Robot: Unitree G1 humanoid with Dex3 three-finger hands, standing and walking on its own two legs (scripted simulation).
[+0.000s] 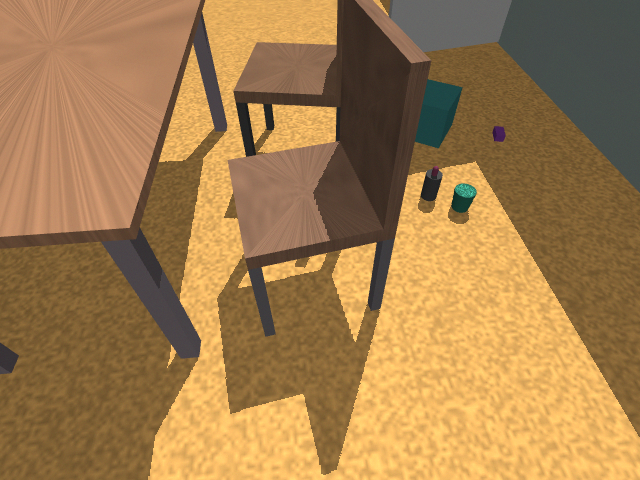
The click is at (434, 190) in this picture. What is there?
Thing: necked bottle
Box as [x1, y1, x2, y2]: [421, 166, 442, 200]
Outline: 437,166 434,166 432,169 426,172 421,192 422,198 426,200 432,200 436,196 442,175 441,172 438,170
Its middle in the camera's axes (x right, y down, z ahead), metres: +0.50 -0.27 +1.75
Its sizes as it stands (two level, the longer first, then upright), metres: 0.072 0.072 0.172
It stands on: the floor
